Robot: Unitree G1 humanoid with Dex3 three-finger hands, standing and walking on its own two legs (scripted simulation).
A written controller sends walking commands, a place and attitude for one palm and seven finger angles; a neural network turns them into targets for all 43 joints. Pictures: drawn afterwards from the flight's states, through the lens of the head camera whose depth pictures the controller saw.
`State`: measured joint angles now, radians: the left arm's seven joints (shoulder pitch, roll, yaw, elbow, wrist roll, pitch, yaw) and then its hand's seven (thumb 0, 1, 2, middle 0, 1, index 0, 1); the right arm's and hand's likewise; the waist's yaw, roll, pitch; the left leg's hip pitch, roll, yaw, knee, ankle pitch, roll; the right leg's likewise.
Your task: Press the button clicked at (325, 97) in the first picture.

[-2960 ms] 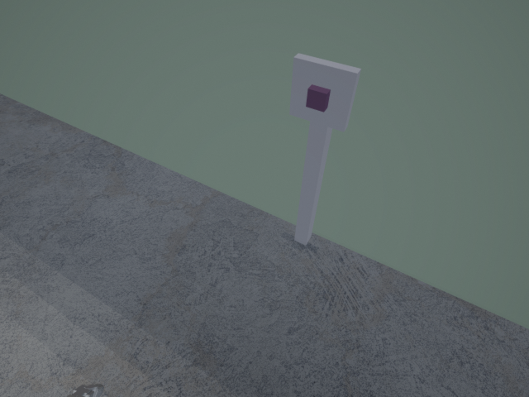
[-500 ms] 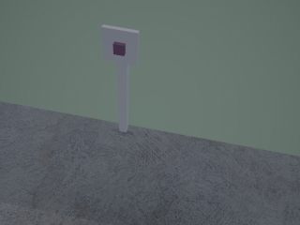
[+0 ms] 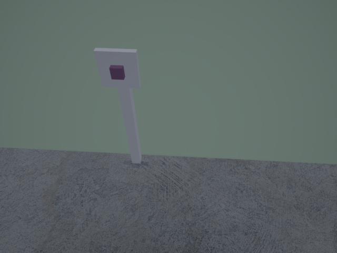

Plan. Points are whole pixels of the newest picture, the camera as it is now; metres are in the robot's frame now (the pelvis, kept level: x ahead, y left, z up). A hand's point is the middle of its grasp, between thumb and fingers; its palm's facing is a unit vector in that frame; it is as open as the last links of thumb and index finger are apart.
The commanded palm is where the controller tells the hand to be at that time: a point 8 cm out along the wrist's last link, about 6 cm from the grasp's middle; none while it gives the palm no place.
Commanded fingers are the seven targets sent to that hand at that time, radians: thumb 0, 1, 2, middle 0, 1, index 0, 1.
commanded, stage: take the last steps up to it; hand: left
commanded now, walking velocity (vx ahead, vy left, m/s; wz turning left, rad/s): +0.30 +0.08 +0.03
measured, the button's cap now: (117, 72) +0.84 +0.26 +0.00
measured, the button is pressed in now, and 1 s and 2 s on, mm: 0 0 0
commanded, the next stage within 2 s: come to a stop and stand still in 0.68 s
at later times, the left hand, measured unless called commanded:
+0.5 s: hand (77, 229) +0.23 +0.28 -0.16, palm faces +0.04 -0.98 -0.18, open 7.3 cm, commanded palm none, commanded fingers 0.00 0.90 0.90 -0.20 -0.30 -0.20 -0.30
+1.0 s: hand (81, 208) +0.30 +0.30 -0.19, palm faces +0.03 -0.99 -0.14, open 7.3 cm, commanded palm none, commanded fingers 0.00 0.90 0.90 -0.20 -0.30 -0.20 -0.30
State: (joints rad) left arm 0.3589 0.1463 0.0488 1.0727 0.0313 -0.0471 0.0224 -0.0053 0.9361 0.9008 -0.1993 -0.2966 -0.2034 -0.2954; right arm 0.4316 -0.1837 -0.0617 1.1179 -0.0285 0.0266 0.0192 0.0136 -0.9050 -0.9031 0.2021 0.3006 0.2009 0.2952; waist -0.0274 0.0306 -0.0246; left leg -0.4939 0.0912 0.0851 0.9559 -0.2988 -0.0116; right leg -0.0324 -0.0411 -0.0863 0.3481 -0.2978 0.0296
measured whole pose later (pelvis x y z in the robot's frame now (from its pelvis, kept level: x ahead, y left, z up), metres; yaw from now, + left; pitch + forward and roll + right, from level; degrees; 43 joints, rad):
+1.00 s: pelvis +0.33 +0.13 -0.01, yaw -2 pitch -1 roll -2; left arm 0.31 0.16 0.04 1.12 0.02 0.03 0.04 0.00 0.92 0.90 -0.20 -0.30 -0.20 -0.30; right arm 0.19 -0.15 -0.03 1.06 -0.01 -0.02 -0.04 0.02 -0.92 -0.90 0.20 0.30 0.20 0.30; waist 0.03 -0.04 0.06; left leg -0.31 0.07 0.13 0.57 -0.25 0.04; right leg -0.23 -0.05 -0.06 0.71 -0.48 0.03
